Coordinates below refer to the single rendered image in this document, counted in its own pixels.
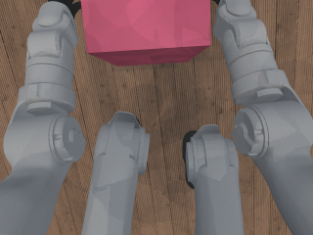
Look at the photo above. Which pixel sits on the carton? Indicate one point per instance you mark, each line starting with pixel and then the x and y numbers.
pixel 146 32

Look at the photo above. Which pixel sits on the left robot hand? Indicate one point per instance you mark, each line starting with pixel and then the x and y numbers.
pixel 72 7

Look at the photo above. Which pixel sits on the robot right foot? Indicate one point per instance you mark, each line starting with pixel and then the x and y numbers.
pixel 187 139

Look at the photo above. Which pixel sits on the right robot upper arm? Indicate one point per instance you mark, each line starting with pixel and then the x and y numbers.
pixel 278 137

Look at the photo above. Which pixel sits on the robot right forearm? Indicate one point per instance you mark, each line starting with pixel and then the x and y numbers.
pixel 249 57

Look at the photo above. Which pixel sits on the left robot upper arm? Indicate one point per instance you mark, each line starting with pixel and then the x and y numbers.
pixel 40 150

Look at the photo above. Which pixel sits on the robot left forearm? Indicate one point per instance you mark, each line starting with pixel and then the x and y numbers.
pixel 49 65

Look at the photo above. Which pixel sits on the left robot shin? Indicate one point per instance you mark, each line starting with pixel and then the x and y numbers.
pixel 104 132

